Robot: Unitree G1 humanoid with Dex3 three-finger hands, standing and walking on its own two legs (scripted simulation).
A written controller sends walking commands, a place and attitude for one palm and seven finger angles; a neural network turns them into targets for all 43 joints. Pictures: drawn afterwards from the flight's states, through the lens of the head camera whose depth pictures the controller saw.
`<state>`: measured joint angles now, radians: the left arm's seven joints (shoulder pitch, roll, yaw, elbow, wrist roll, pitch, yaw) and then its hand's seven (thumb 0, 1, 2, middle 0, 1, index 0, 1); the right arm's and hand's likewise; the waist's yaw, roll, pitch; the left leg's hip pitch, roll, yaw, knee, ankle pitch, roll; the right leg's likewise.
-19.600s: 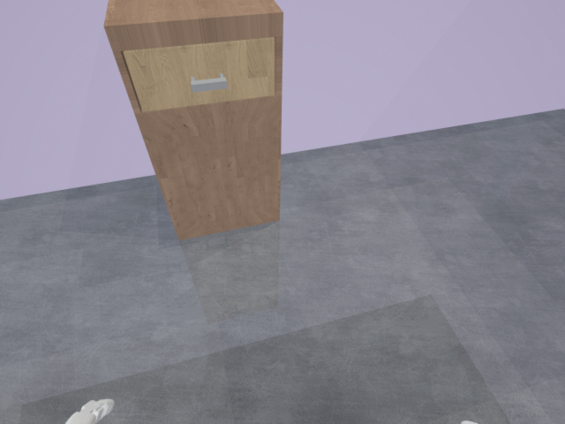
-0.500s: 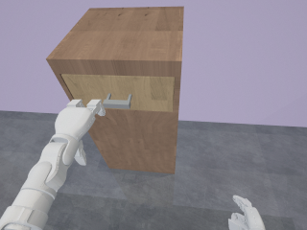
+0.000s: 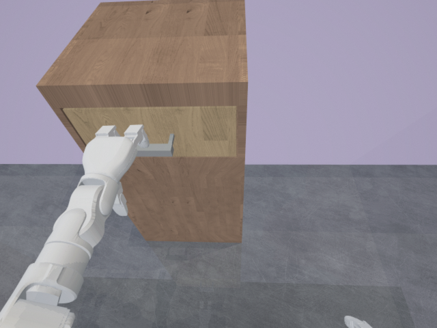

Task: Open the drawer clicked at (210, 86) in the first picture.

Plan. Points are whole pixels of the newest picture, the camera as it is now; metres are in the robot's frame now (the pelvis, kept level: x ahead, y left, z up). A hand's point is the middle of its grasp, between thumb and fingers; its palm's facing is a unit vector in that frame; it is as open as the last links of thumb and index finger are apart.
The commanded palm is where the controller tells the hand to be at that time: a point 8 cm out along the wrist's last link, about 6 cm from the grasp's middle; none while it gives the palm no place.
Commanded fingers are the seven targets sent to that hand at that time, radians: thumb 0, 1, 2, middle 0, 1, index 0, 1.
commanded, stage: move the hooked fingers above the handle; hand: left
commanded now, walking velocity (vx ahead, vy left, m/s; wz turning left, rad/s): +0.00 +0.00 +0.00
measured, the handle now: (154, 143) +0.53 +0.21 -0.02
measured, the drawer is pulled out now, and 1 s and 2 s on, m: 0.00 0.00 0.00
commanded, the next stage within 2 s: lower the fingers behind the handle in 1.62 s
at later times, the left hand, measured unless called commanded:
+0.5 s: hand (137, 150) +0.45 +0.22 +0.04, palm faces -0.04 -0.01 -1.00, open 13.8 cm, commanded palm +0.44 +0.22 +0.10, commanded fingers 0.00 -0.50 0.30 -0.30 -1.20 -0.30 -1.20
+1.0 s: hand (146, 139) +0.49 +0.21 +0.04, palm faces -0.02 -0.01 -1.00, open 13.6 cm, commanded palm +0.47 +0.22 +0.09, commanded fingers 0.00 -0.50 0.30 -0.30 -1.20 -0.30 -1.20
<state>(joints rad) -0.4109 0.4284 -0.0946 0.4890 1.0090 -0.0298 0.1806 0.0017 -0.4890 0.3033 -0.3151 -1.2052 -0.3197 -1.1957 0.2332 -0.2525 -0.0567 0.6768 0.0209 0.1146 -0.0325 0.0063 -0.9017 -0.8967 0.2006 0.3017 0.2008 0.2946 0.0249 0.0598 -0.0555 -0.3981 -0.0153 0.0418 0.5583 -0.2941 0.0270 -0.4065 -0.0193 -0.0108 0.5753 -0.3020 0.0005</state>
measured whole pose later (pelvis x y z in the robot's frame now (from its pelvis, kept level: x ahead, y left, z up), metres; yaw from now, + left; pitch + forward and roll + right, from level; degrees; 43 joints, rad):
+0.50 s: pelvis +0.00 +0.00 -0.01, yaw +0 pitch +13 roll +0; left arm -0.71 0.45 -0.06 0.88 1.06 -0.05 0.23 0.00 -0.49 0.30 -0.31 -1.21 -0.32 -1.20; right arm 0.29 -0.26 -0.06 0.68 0.01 0.13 -0.03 0.00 -0.90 -0.90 0.20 0.30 0.20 0.29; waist -0.04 0.05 -0.09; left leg -0.54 0.00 0.04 0.64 -0.33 0.02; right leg -0.55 -0.01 -0.01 0.64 -0.32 0.00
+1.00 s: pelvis +0.00 +0.00 -0.02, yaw -1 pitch +17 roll -1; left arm -0.86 0.47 -0.03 1.07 1.09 -0.05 0.30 0.00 -0.49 0.30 -0.35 -1.24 -0.35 -1.24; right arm 0.35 -0.26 -0.06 0.71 0.00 0.13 -0.02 0.00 -0.90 -0.90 0.20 0.30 0.20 0.29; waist -0.10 0.06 -0.13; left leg -0.65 0.01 0.05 0.70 -0.34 0.03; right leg -0.65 0.00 0.00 0.67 -0.32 0.00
